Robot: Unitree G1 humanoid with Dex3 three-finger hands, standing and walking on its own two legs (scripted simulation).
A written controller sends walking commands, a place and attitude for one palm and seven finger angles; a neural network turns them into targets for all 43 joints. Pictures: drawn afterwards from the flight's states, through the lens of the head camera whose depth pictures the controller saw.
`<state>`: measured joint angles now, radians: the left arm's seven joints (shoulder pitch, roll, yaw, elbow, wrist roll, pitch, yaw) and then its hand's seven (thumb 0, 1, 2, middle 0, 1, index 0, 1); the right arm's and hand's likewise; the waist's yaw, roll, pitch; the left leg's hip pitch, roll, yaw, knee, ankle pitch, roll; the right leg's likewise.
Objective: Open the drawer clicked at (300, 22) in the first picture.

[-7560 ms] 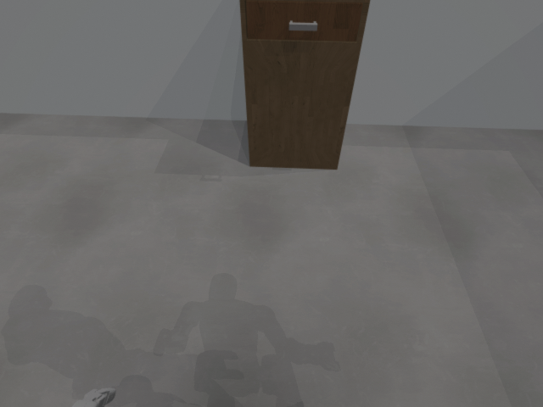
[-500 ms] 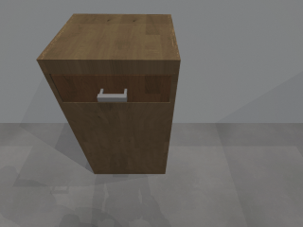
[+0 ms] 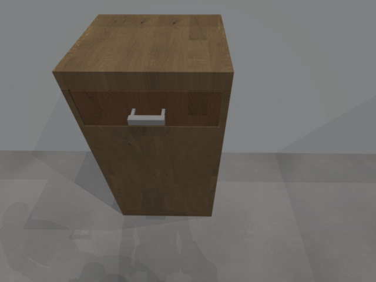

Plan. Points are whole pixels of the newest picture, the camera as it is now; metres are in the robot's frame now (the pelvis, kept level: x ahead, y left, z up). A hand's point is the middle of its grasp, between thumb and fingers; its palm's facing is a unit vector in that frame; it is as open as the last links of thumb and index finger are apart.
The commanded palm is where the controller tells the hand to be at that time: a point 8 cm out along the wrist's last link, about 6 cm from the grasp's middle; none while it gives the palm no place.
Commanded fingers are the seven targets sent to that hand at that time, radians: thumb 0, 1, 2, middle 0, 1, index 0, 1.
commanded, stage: look again from close up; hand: left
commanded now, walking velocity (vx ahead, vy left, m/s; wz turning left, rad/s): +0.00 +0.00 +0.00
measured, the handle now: (147, 115) +0.58 +0.15 +0.01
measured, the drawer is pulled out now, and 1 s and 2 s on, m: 0.00 0.00 0.00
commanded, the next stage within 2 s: raise the hand with hooked fingers in 0.28 s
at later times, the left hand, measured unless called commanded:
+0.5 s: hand out of the picture +0.12 +0.21 -0.11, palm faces -0.04 -0.89 -0.45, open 7.4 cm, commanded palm +0.13 +0.23 -0.04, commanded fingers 0.00 0.74 0.83 -0.21 -0.41 -0.21 -0.41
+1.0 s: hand (86, 245) +0.20 +0.22 -0.01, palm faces +0.15 -0.05 -0.99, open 9.8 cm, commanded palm +0.18 +0.22 +0.04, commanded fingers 0.00 0.15 0.58 -0.25 -0.78 -0.25 -0.78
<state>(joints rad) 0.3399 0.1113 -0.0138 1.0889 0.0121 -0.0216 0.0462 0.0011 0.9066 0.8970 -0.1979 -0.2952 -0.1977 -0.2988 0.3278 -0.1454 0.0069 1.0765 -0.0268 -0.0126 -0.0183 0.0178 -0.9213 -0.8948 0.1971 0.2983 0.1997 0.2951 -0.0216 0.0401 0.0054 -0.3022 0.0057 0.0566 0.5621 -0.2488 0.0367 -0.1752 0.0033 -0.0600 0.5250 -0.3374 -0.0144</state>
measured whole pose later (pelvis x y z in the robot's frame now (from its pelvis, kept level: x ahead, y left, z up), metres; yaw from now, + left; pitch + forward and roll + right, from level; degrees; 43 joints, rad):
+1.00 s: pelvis -0.01 -0.04 -0.04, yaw +2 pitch +8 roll +0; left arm 0.30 0.40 -0.04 -0.02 1.02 -0.02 0.46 0.00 0.36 0.67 -0.26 -0.64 -0.26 -0.64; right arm 0.03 -0.23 -0.02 0.56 -0.08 0.07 -0.01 0.01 -0.90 -0.89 0.20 0.30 0.20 0.30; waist 0.11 0.05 -0.10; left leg -0.68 0.02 0.01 0.91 -0.36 -0.01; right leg -0.57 0.02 -0.10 0.93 -0.50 -0.08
